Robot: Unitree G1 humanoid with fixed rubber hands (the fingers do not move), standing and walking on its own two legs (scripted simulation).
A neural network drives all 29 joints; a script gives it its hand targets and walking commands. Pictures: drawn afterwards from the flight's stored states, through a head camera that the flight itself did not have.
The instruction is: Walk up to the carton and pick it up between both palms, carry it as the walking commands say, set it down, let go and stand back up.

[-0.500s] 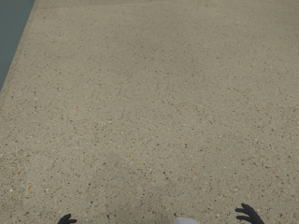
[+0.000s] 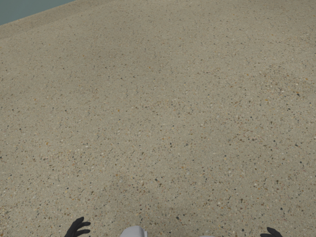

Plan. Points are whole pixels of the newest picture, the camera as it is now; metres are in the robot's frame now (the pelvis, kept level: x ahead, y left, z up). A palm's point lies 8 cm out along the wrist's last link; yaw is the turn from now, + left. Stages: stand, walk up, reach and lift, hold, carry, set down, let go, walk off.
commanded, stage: walk up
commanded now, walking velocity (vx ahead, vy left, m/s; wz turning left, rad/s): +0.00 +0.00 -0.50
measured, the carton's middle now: out of the picture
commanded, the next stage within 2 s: none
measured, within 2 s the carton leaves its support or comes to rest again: neither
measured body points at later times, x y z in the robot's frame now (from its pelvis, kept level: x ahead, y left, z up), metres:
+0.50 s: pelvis +0.00 +0.04 +0.00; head +0.05 +0.06 +0.44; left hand +0.11 +0.29 -0.15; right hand +0.07 -0.25 -0.11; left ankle +0.00 +0.13 -0.74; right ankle -0.04 -0.08 -0.69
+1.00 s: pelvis +0.00 -0.06 +0.00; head +0.01 -0.09 +0.45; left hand +0.24 +0.12 -0.11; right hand -0.12 -0.33 -0.14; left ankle +0.01 +0.10 -0.68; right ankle -0.09 -0.11 -0.74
